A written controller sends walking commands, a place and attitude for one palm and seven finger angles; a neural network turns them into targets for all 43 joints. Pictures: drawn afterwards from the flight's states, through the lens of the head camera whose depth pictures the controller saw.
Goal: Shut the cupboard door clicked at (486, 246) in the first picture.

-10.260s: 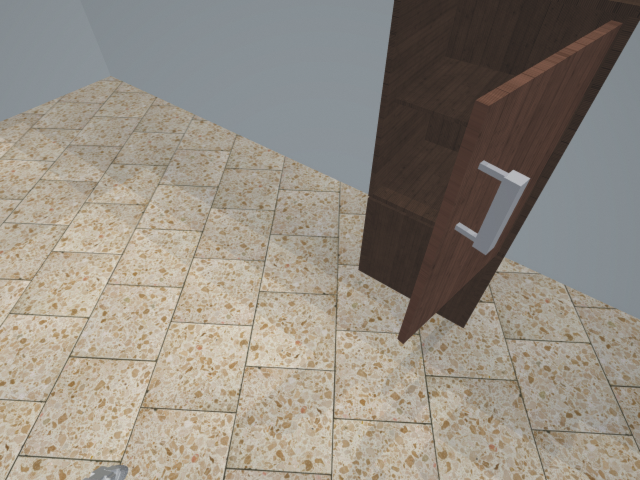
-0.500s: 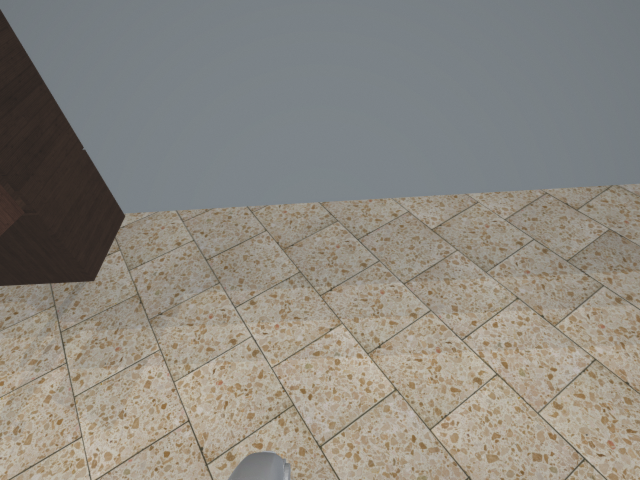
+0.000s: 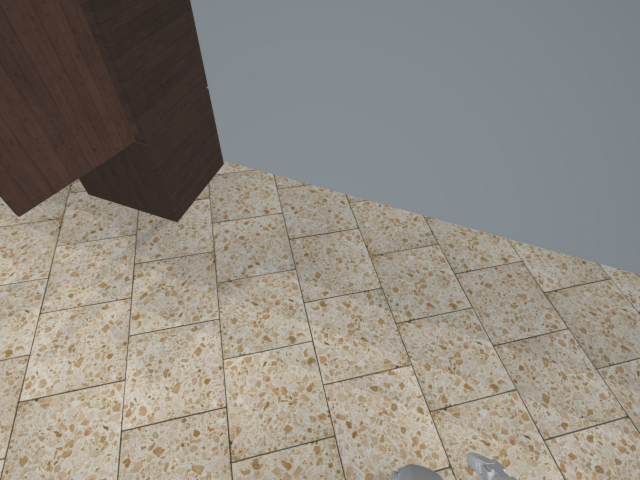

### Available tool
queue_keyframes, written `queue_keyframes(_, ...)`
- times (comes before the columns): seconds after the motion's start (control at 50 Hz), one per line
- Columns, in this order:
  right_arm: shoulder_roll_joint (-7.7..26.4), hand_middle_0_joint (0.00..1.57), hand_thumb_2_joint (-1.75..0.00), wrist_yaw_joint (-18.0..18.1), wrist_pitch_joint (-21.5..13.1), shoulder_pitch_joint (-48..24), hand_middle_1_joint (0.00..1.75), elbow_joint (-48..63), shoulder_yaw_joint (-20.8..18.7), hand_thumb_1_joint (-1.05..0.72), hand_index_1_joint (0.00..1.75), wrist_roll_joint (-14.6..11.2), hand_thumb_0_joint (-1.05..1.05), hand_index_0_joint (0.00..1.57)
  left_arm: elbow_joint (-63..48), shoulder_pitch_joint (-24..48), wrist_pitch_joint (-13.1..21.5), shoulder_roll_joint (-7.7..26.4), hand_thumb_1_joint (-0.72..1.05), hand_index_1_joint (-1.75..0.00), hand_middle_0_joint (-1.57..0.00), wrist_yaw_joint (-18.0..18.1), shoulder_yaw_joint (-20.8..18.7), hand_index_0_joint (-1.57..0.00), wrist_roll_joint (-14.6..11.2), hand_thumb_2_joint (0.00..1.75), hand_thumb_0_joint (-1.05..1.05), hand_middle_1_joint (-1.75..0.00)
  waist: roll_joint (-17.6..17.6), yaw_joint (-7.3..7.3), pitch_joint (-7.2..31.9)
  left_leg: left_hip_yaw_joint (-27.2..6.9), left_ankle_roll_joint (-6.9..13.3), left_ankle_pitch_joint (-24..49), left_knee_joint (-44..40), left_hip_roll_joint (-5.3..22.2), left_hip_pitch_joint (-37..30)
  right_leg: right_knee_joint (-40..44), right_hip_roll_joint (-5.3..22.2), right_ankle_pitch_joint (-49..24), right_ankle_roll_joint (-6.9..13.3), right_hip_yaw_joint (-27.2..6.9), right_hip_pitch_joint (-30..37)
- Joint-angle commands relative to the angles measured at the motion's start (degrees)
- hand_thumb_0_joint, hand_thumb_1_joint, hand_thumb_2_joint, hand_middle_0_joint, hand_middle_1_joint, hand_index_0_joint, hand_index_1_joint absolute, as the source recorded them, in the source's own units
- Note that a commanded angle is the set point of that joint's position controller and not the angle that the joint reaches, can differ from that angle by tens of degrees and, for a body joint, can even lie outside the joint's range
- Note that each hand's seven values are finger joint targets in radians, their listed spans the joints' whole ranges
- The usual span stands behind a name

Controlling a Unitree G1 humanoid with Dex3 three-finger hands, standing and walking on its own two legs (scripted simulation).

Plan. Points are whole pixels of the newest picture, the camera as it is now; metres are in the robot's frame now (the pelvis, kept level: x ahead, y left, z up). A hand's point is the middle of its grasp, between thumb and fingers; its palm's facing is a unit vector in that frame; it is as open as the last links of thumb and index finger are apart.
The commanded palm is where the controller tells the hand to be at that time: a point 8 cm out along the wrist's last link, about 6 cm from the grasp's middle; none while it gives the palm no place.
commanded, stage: walk to a spot facing it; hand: left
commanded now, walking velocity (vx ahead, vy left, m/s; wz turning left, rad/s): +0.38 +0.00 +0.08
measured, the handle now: out of the picture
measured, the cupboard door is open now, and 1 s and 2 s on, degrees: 78 78 78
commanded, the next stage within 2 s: turn to face it in 1.10 s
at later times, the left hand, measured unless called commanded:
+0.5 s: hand (275, 335) +0.35 +0.12 -0.15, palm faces +0.01 -0.98 -0.20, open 7.4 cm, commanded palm none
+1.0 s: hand (251, 387) +0.27 +0.15 -0.18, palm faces +0.31 -0.94 -0.13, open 7.4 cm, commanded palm none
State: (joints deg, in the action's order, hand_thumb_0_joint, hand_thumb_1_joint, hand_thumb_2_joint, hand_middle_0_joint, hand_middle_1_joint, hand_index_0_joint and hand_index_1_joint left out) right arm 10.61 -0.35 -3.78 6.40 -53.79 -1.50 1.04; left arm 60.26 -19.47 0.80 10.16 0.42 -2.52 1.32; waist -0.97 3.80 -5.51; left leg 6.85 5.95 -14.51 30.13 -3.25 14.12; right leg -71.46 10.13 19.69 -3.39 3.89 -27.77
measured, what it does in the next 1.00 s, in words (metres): walks ahead: right foot, then left foot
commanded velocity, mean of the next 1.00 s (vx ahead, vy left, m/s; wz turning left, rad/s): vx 0.37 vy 0.00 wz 0.15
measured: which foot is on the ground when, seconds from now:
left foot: down 0.00-0.44, up 0.46-0.90, down 0.92-1.00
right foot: up 0.00-0.40, down 0.42-0.92, up 0.94-1.00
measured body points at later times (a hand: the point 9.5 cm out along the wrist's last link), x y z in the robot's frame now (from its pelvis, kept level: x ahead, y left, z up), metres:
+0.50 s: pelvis +0.21 -0.06 -0.01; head +0.23 -0.07 +0.44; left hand +0.35 +0.17 -0.13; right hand +0.08 -0.27 -0.16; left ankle +0.07 +0.05 -0.65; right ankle +0.29 -0.14 -0.73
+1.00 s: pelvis +0.39 +0.01 -0.01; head +0.41 +0.04 +0.44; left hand +0.25 +0.20 -0.17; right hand +0.57 -0.19 -0.13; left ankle +0.43 +0.11 -0.73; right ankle +0.32 -0.13 -0.67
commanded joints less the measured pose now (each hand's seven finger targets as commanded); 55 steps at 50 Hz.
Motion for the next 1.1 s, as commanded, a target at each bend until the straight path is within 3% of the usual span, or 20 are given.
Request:
queue_keyframes(0.0, 6.3, 0.20, -0.90, 0.7, -0.9, 8.6, 0.30, -1.0, -2.0, -0.90, 0.30, -0.7, 0.00, 0.20, -2.8, -3.9, 0.0, 2.4, 0.90, -0.30, -0.20, -0.5, -0.6, -0.20, 0.6, 0.90, 0.00, -0.30, 5.9, -2.16, 1.4, -12.3, 3.5, 14.1, -19.4, 15.1, -0.7, 4.3, 0.5, -7.4, -0.9, -1.1, -3.7)
queue_keyframes(0.14, 6.3, 0.20, -0.90, 1.5, -1.4, 15.9, 0.30, -3.7, -2.6, -0.90, 0.30, -0.5, 0.00, 0.20, -8.2, 11.5, 0.2, 3.7, 0.90, -0.30, -0.20, -1.4, -1.1, -0.20, 0.3, 0.90, 0.00, -0.30, 4.6, -4.98, -0.8, -14.0, 5.1, 18.6, -20.1, 16.6, -11.4, 17.5, -0.4, -12.6, -1.1, -1.5, -11.9)
queue_keyframes(0.3, 6.8, 0.20, -0.90, 2.2, -0.9, 24.0, 0.30, -8.2, -2.1, -0.90, 0.30, 0.5, 0.00, 0.20, -11.9, 22.7, 1.5, 2.6, 0.90, -0.30, -0.20, -1.9, -0.4, -0.20, -0.1, 0.90, 0.00, -0.30, 6.1, -8.13, -0.9, -13.4, 4.3, 34.8, -13.1, 17.8, -20.1, 33.8, -5.0, -6.6, 2.9, 1.4, -6.7)
queue_keyframes(0.32, 7.0, 0.20, -0.90, 2.2, -0.8, 24.0, 0.30, -8.6, -2.1, -0.90, 0.30, 0.5, 0.00, 0.20, -11.6, 21.0, 1.8, 3.0, 0.90, -0.30, -0.20, -1.8, -0.5, -0.20, -0.2, 0.90, 0.00, -0.30, 4.8, -6.92, -0.1, -12.8, 3.7, 41.5, -10.2, 17.3, -18.7, 37.3, -6.8, -5.1, 3.7, 2.9, -1.3)
queue_keyframes(0.36, 8.0, 0.20, -0.90, 2.2, -0.9, 21.9, 0.30, -8.9, -2.1, -0.90, 0.30, -0.2, 0.00, 0.20, -6.9, 6.2, 2.6, 5.1, 0.90, -0.30, -0.20, -1.4, -1.2, -0.20, 0.0, 0.90, 0.00, -0.30, 3.2, 0.06, 7.2, -9.8, 0.8, 48.1, 3.9, 14.0, -13.7, 44.0, -9.6, -12.1, 5.0, 4.6, 19.3)
queue_keyframes(0.38, 6.7, 0.20, -0.90, 1.7, -1.2, 21.1, 0.30, -8.4, -2.1, -0.90, 0.30, -0.9, 0.00, 0.20, -3.8, -3.1, 3.3, 9.1, 0.90, -0.30, -0.20, -0.8, -2.3, -0.20, 0.3, 0.90, 0.00, -0.30, -0.2, 3.69, 12.8, -7.8, -1.5, 37.3, 16.3, 11.2, -1.0, 43.7, -2.2, -15.6, 7.9, -3.0, 36.8)
queue_keyframes(0.4, 3.6, 0.20, -0.90, 1.5, -1.8, 22.1, 0.30, -6.7, -1.7, -0.90, 0.30, -1.4, 0.00, 0.20, -1.2, -11.9, 3.4, 14.8, 0.90, -0.30, -0.20, -0.1, -3.7, -0.20, 0.4, 0.90, 0.00, -0.30, -11.8, 5.13, 18.9, -3.6, -4.0, -3.4, 34.7, 1.9, 14.7, 47.5, 15.3, -25.1, 14.6, -25.4, 49.3)
queue_keyframes(0.42, 5.5, 0.20, -0.90, 1.6, -1.2, 21.3, 0.30, -6.4, -2.1, -0.90, 0.30, -1.4, 0.00, 0.20, -1.1, -10.1, 3.1, 15.7, 0.90, -0.30, -0.20, -0.1, -4.0, -0.20, -0.7, 0.90, 0.00, -0.30, -8.3, 3.59, 17.8, -7.8, -3.2, -16.3, 45.3, 3.0, 17.5, 52.2, 19.8, -20.1, 17.7, -29.8, 43.6)
queue_keyframes(0.48, 1.7, 0.20, -0.90, 0.5, 1.0, 15.8, 0.30, -6.3, -2.4, -0.90, 0.30, 0.0, 0.00, 0.20, -3.7, 3.1, 3.0, 7.3, 0.90, -0.30, -0.20, 0.3, -1.9, -0.20, -0.6, 0.90, 0.00, -0.30, -3.2, -1.67, 1.7, -9.5, -3.6, -4.2, 45.0, 9.8, 19.3, 60.1, 12.1, 1.3, 11.7, -16.6, 18.0)
queue_keyframes(0.54, -0.5, 0.20, -0.90, 0.0, 3.1, 20.8, 0.30, -8.1, -2.4, -0.90, 0.30, 0.7, 0.00, 0.20, -3.2, 4.8, 3.5, 4.2, 0.90, -0.30, -0.20, 0.6, -1.1, -0.20, 0.0, 0.90, 0.00, -0.30, -5.7, -5.79, 1.6, -7.4, -5.6, 0.0, 39.4, 10.5, 15.9, 62.8, 7.7, 0.3, 9.1, -6.1, 10.6)
queue_keyframes(0.62, -1.4, 0.20, -0.90, -0.8, 3.4, 16.1, 0.30, -5.8, -2.7, -0.90, 0.30, 0.7, 0.00, 0.20, -1.4, 2.3, 4.4, 4.2, 0.90, -0.30, -0.20, 0.6, -1.4, -0.20, 0.2, 0.90, 0.00, -0.30, -5.3, -5.74, 0.1, -5.4, -6.9, 4.4, 30.7, 11.8, 18.1, 64.5, 6.8, -1.7, 9.8, -1.9, 10.7)
queue_keyframes(0.78, -0.5, 0.20, -0.90, -2.3, 1.7, 0.5, 0.30, -0.2, -1.8, -0.90, 0.30, 0.3, 0.00, 0.20, 2.1, -5.6, 4.5, 6.2, 0.90, -0.30, -0.20, 0.6, -1.0, -0.20, 0.3, 0.90, 0.00, -0.30, -5.1, -1.27, -1.8, -1.6, -5.4, 3.3, 9.9, 10.1, 16.2, 60.7, 9.2, -11.0, 10.2, 0.6, 21.3)
queue_keyframes(0.82, 0.3, 0.20, -0.90, -2.1, 1.3, 0.5, 0.30, 0.1, -1.9, -0.90, 0.30, 0.3, 0.00, 0.20, 2.9, -6.8, 4.0, 6.8, 0.90, -0.30, -0.20, 0.6, -1.2, -0.20, 0.4, 0.90, 0.00, -0.30, -4.3, -1.49, -1.1, -0.3, -4.6, 0.1, 6.5, 8.8, 12.7, 57.5, 9.9, -15.0, 10.0, 1.1, 23.4)
queue_keyframes(0.86, 2.5, 0.20, -0.90, -1.5, 0.7, 8.6, 0.30, -2.3, -2.3, -0.90, 0.30, 0.7, 0.00, 0.20, 2.8, -5.7, 3.7, 7.4, 0.90, -0.30, -0.20, 0.6, -1.2, -0.20, 0.0, 0.90, 0.00, -0.30, -2.0, -6.00, 2.9, 2.5, -3.6, 1.4, -0.4, 5.4, -3.2, 44.3, 7.1, -24.3, 7.9, 6.0, 19.3)
queue_keyframes(0.88, 6.9, 0.20, -0.90, -0.7, 0.3, 17.2, 0.30, -4.5, -3.4, -0.90, 0.30, 1.0, 0.00, 0.20, 2.2, -6.1, 3.6, 5.8, 0.90, -0.30, -0.20, 0.3, -1.0, -0.20, -0.3, 0.90, 0.00, -0.30, 6.0, -9.55, 8.8, -5.0, -1.3, 0.9, -4.3, 10.4, -17.8, 28.8, 3.1, -22.3, 5.3, 9.3, 11.6)
queue_keyframes(0.9, 14.1, 0.20, -0.90, 0.1, 0.2, 23.8, 0.30, -6.0, -5.0, -0.90, 0.30, 1.1, 0.00, 0.20, 0.3, -7.1, 3.6, 2.5, 0.90, -0.30, -0.20, -0.4, -0.2, -0.20, -0.9, 0.90, 0.00, -0.30, 20.3, -10.95, 13.7, -27.1, 4.0, 5.8, -9.5, 25.4, -29.5, 10.9, -5.2, 6.4, 2.0, 10.0, -4.3)
queue_keyframes(0.92, 15.2, 0.20, -0.90, 0.8, 0.8, 24.9, 0.30, -6.5, -4.9, -0.90, 0.30, 0.2, 0.00, 0.20, -2.0, -1.8, 3.4, 4.3, 0.90, -0.30, -0.20, -0.2, 0.1, -0.20, -0.5, 0.90, 0.00, -0.30, 16.5, -11.78, 14.2, -30.9, 6.6, 5.1, -12.8, 28.9, -28.2, 2.9, -5.1, 13.7, 2.7, 3.1, -8.9)
queue_keyframes(0.98, 8.2, 0.20, -0.90, 1.4, 0.2, 13.1, 0.30, -3.7, -3.1, -0.90, 0.30, 0.1, 0.00, 0.20, -0.8, 1.9, 2.6, 2.9, 0.90, -0.30, -0.20, -0.7, -0.6, -0.20, -0.1, 0.90, 0.00, -0.30, 6.7, -7.24, 2.9, -20.1, 3.9, 3.1, -17.0, 24.9, -9.9, 0.6, -0.3, 2.9, 2.5, -1.5, -8.5)
queue_keyframes(1.02, 6.0, 0.20, -0.90, 1.4, -0.5, 10.1, 0.30, -3.6, -2.4, -0.90, 0.30, 0.0, 0.00, 0.20, 0.9, -2.1, 1.4, 1.2, 0.90, -0.30, -0.20, -0.9, -0.5, -0.20, 0.3, 0.90, 0.00, -0.30, 5.2, -4.01, 2.1, -13.1, 2.2, 4.0, -18.9, 21.9, -3.7, 4.0, -0.1, -0.9, 2.0, -1.2, -3.4)
queue_keyframes(1.08, 4.5, 0.20, -0.90, 1.5, -0.7, 10.3, 0.30, -3.8, -2.8, -0.90, 0.30, 0.0, 0.00, 0.20, 0.2, -2.8, 0.0, -0.1, 0.90, -0.30, -0.20, -0.8, -0.9, -0.20, 0.5, 0.90, 0.00, -0.30, 5.8, -2.81, 1.1, -8.2, 2.7, 4.9, -21.1, 20.4, -2.4, 7.5, -0.4, -5.6, 1.1, -0.9, -4.4)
